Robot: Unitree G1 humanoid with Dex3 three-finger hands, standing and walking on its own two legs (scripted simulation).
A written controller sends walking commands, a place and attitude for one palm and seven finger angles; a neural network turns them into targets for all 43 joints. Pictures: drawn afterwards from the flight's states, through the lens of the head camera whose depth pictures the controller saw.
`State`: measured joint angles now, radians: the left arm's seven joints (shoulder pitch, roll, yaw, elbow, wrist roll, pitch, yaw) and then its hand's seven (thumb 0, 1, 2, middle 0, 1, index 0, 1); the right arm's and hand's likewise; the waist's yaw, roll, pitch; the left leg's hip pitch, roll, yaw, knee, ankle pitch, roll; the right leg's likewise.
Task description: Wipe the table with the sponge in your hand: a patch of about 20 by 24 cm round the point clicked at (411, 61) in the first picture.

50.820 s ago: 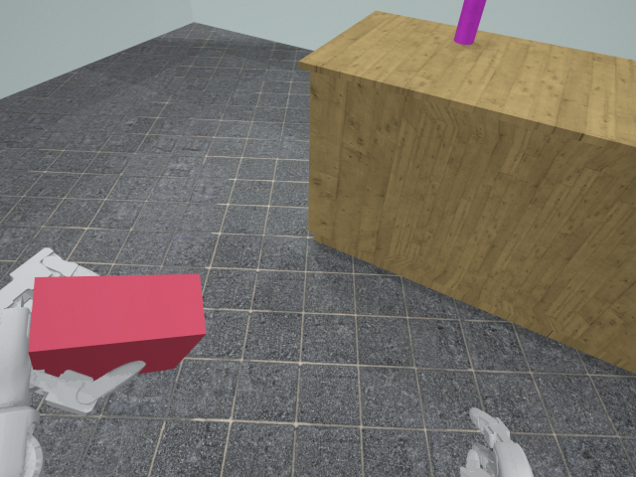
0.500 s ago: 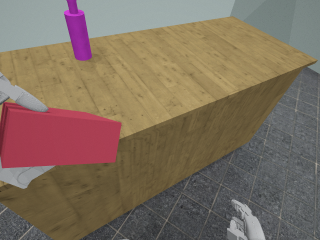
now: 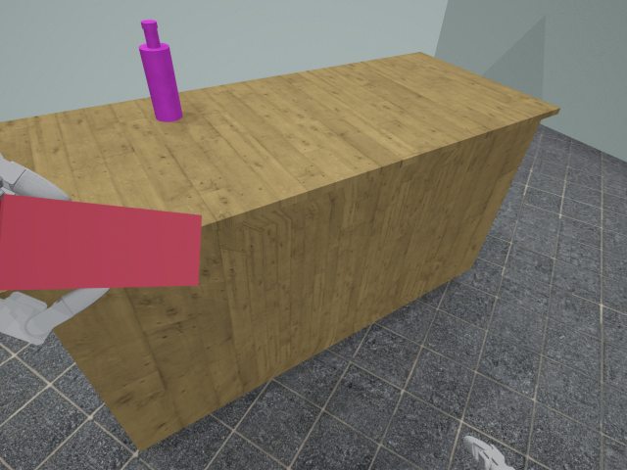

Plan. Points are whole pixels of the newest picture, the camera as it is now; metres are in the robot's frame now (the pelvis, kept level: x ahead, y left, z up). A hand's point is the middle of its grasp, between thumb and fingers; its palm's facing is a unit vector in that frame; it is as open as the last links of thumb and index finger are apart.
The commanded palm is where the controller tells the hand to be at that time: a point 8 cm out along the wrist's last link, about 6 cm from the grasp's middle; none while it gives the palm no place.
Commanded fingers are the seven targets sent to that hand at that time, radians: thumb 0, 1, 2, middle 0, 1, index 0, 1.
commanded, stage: stop stepping back and stand still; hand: left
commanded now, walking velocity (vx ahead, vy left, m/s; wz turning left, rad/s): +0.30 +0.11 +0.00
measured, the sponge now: (120, 248) +0.24 +0.19 +0.24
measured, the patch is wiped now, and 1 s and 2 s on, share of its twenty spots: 0.95 0.95 0.95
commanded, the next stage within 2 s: stand and wait in 0.96 s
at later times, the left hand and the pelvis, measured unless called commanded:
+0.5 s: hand (17, 403) +0.10 +0.19 +0.26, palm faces +0.46 -0.80 -0.38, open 10.1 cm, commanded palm +0.05 +0.24 +0.27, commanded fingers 0.00 0.10 1.30 -1.20 -1.60 -1.20 -1.60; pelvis -0.10 -0.04 +0.00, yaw +3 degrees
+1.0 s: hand out of the picture +0.07 +0.18 +0.26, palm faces +0.51 -0.78 -0.37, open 10.1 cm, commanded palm +0.02 +0.24 +0.27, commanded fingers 0.00 0.10 1.30 -1.20 -1.60 -1.20 -1.60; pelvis -0.11 -0.05 +0.01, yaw +5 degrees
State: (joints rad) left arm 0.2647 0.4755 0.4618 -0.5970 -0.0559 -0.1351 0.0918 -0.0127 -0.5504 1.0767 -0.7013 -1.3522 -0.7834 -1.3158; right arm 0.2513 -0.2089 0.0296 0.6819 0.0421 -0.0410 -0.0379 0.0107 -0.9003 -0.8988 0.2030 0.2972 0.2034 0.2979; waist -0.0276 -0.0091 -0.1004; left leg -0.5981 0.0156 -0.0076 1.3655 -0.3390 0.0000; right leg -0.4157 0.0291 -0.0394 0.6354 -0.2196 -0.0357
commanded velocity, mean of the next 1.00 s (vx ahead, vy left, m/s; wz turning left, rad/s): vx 0.15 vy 0.07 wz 0.00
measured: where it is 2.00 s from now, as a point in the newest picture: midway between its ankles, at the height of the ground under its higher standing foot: outside the picture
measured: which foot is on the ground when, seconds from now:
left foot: up 0.00-0.08, down 0.10-0.32, up 0.34-0.54, down 0.56-0.74, up 0.76-0.96, down 0.98-1.00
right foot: down 0.00-0.10, up 0.12-0.32, down 0.34-1.00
